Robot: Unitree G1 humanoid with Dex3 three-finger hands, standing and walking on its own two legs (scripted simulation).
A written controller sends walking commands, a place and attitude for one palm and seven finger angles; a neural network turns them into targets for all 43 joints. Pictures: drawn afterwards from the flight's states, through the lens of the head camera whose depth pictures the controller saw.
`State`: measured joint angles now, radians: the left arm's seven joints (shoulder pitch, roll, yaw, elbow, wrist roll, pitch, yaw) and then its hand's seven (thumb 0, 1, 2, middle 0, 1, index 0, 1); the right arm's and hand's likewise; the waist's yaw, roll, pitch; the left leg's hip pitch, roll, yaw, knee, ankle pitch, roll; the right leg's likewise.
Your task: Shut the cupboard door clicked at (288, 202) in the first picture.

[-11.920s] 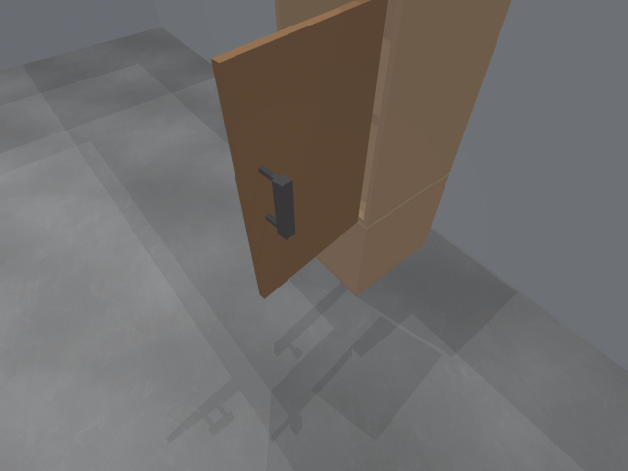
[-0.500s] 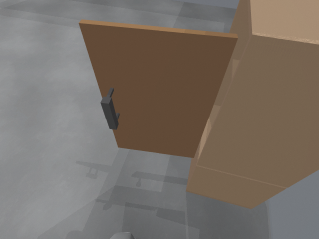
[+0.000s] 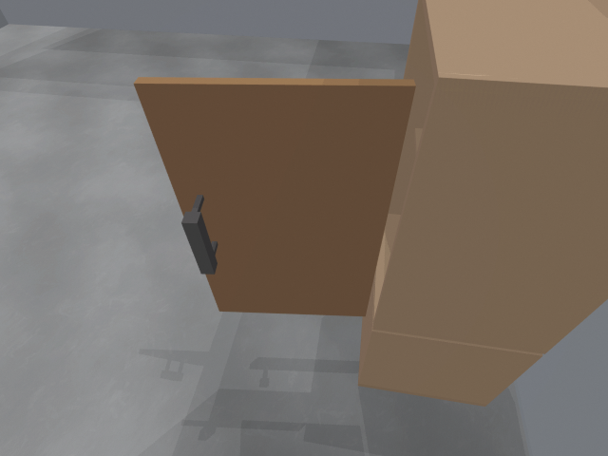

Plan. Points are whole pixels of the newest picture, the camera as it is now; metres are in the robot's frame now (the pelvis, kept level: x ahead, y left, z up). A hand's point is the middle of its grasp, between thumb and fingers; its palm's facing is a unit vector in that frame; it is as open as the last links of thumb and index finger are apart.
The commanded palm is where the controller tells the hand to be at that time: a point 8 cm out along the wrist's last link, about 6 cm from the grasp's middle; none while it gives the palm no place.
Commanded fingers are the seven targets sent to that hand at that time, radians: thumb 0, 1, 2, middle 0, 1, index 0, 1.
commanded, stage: come to a stop and stand still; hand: left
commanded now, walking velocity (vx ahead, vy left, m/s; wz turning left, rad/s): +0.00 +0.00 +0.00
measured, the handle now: (204, 235) +0.47 +0.20 -0.01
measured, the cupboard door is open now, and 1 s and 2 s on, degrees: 97 97 97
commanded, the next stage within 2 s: look again from close up in 0.96 s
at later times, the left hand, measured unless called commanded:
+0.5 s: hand out of the picture -0.02 +0.20 -0.17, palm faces +0.03 -0.98 -0.17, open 7.4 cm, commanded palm none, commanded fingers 0.00 0.90 0.90 -0.20 -0.30 -0.20 -0.30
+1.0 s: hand out of the picture +0.00 +0.23 -0.17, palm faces +0.02 -0.99 -0.16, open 7.4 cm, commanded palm none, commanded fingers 0.00 0.90 0.90 -0.20 -0.30 -0.20 -0.30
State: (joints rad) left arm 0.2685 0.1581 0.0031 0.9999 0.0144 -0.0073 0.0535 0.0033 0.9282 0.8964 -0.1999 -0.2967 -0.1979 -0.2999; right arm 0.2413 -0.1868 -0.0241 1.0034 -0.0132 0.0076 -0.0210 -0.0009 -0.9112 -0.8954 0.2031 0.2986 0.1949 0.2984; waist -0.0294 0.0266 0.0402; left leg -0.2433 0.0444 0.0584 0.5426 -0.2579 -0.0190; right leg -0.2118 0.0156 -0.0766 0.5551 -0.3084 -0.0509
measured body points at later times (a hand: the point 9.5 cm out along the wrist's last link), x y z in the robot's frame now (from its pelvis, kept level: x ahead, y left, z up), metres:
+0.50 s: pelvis -0.01 +0.03 +0.01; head -0.01 +0.05 +0.46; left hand -0.02 +0.26 -0.16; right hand -0.03 -0.19 -0.14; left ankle +0.02 +0.13 -0.73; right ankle +0.00 -0.08 -0.73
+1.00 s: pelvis +0.01 +0.06 +0.01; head +0.01 +0.08 +0.46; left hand +0.00 +0.28 -0.16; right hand +0.04 -0.17 -0.14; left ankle +0.02 +0.13 -0.73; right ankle +0.00 -0.08 -0.73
